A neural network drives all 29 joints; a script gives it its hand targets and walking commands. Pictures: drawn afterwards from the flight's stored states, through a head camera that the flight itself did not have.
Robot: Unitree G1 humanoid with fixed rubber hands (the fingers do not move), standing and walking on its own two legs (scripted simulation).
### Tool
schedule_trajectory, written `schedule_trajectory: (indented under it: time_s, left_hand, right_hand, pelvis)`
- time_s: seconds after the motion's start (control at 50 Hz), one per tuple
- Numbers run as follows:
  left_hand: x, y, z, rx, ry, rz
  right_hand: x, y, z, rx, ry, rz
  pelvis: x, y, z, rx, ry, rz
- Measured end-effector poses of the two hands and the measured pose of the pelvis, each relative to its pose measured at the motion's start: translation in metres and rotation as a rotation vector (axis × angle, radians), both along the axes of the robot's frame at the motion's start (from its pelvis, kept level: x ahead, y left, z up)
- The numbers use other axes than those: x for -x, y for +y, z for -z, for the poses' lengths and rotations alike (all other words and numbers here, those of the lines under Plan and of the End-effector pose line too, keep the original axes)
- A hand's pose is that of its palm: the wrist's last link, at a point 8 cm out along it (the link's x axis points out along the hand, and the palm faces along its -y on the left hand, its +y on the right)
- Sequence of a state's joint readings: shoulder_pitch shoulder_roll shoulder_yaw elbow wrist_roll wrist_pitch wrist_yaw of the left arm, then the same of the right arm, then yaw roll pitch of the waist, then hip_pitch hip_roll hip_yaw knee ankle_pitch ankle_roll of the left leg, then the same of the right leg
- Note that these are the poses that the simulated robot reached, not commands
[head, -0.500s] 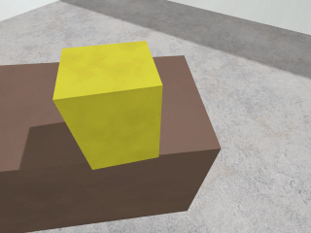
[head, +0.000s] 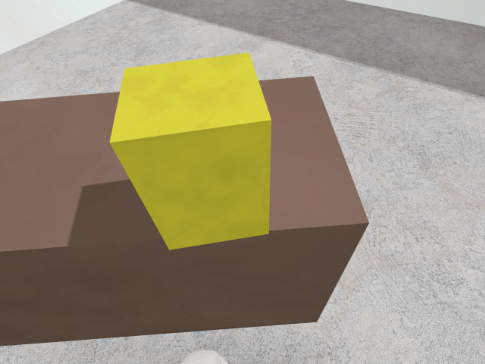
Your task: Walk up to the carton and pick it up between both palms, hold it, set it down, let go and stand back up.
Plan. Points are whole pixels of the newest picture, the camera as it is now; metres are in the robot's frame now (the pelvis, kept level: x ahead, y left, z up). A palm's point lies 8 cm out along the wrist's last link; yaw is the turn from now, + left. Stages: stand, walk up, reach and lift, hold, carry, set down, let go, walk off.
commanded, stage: walk up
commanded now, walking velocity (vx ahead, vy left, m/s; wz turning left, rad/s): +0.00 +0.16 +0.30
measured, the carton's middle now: (205, 160) +0.42 +0.09 +0.10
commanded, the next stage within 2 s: none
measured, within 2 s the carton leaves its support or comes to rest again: neither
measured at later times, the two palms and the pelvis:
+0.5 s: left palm out of the picture -0.02 +0.35 -0.16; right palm out of the picture +0.09 -0.15 -0.10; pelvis +0.01 +0.10 +0.00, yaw +6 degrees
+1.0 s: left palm out of the picture +0.05 +0.23 -0.11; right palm out of the picture +0.03 -0.27 -0.15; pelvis +0.02 -0.01 +0.00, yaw +6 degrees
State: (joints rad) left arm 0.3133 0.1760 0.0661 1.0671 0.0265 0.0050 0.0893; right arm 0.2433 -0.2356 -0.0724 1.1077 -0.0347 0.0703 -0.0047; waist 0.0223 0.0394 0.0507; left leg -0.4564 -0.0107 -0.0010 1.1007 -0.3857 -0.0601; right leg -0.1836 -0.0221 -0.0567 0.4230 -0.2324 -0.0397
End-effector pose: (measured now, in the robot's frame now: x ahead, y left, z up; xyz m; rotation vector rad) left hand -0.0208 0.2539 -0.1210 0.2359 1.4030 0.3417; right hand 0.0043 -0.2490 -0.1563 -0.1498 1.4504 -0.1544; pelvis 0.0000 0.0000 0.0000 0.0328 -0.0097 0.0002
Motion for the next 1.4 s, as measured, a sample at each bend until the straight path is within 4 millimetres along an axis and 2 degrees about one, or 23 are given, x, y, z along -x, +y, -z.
schedule_trajectory:
  time_s: [0.08, 0.16, 0.24, 0.28, 0.34, 0.4, 0.5, 0.62, 0.7, 0.82, 0.86, 0.92, 1.0, 1.12, 1.3, 1.4]
  left_hand:
    - [0.014, 0.026, -0.006, -0.026, 0.003, -0.018]
    - [0.023, 0.047, -0.001, -0.007, -0.020, -0.052]
    - [0.028, 0.064, 0.022, 0.061, -0.017, -0.088]
    - [0.028, 0.074, 0.039, 0.102, -0.014, -0.088]
    - [0.025, 0.083, 0.046, 0.149, 0.004, -0.092]
    - [0.017, 0.088, 0.044, 0.195, 0.007, -0.094]
    - [0.002, 0.095, 0.041, 0.221, -0.001, -0.070]
    - [-0.023, 0.098, 0.036, 0.181, -0.031, -0.036]
    - [-0.046, 0.086, 0.028, 0.156, -0.075, -0.006]
    - [-0.082, 0.048, 0.014, 0.099, -0.150, 0.069]
    - [-0.083, 0.034, 0.011, 0.071, -0.168, 0.073]
    - [-0.075, 0.008, -0.001, 0.063, -0.184, 0.061]
    - [-0.070, -0.026, -0.012, 0.078, -0.202, 0.043]
    - [-0.072, -0.064, -0.004, 0.104, -0.207, 0.036]
    - [-0.056, -0.077, 0.022, 0.156, -0.141, 0.011]
    - [-0.046, -0.076, 0.024, 0.170, -0.114, -0.015]
  right_hand:
    - [-0.039, 0.006, -0.003, 0.012, -0.090, -0.044]
    - [-0.077, 0.032, -0.011, 0.003, -0.165, -0.113]
    - [-0.113, 0.068, -0.021, 0.025, -0.258, -0.162]
    - [-0.123, 0.084, -0.021, 0.062, -0.294, -0.177]
    - [-0.118, 0.105, -0.033, 0.087, -0.296, -0.190]
    - [-0.102, 0.108, -0.049, 0.120, -0.256, -0.185]
    - [-0.082, 0.101, -0.061, 0.165, -0.230, -0.152]
    - [-0.052, 0.083, -0.058, 0.177, -0.174, -0.123]
    - [-0.030, 0.063, -0.048, 0.166, -0.121, -0.096]
    - [-0.011, 0.012, -0.022, 0.141, -0.077, -0.044]
    - [-0.010, -0.006, -0.009, 0.124, -0.062, -0.048]
    - [-0.016, -0.020, -0.006, 0.093, -0.045, -0.053]
    - [-0.024, -0.022, -0.003, 0.016, -0.034, -0.054]
    - [-0.016, -0.023, 0.002, -0.024, 0.015, -0.040]
    - [-0.022, -0.019, -0.001, 0.009, 0.013, -0.052]
    - [-0.026, -0.011, -0.007, -0.002, 0.003, -0.076]
  pelvis:
    - [0.004, 0.016, 0.001, -0.009, 0.003, -0.034]
    - [0.003, 0.036, 0.002, -0.006, 0.009, -0.067]
    - [-0.003, 0.062, 0.010, 0.023, 0.005, -0.091]
    - [-0.006, 0.078, 0.019, 0.038, 0.002, -0.102]
    - [-0.007, 0.089, 0.013, 0.057, 0.001, -0.109]
    - [-0.009, 0.095, 0.002, 0.090, 0.004, -0.117]
    - [-0.010, 0.100, -0.005, 0.107, 0.009, -0.106]
    - [-0.011, 0.090, -0.005, 0.102, 0.018, -0.111]
    - [-0.010, 0.075, -0.002, 0.088, 0.026, -0.109]
    - [-0.007, 0.035, 0.007, 0.051, 0.033, -0.104]
    - [-0.007, 0.019, 0.013, 0.049, 0.025, -0.114]
    - [-0.009, 0.002, 0.006, 0.030, 0.021, -0.115]
    - [-0.015, -0.014, -0.004, 0.009, 0.017, -0.106]
    - [-0.023, -0.032, -0.003, 0.019, 0.005, -0.105]
    - [-0.029, -0.041, 0.005, 0.049, -0.009, -0.100]
    - [-0.030, -0.040, 0.002, 0.033, -0.015, -0.096]
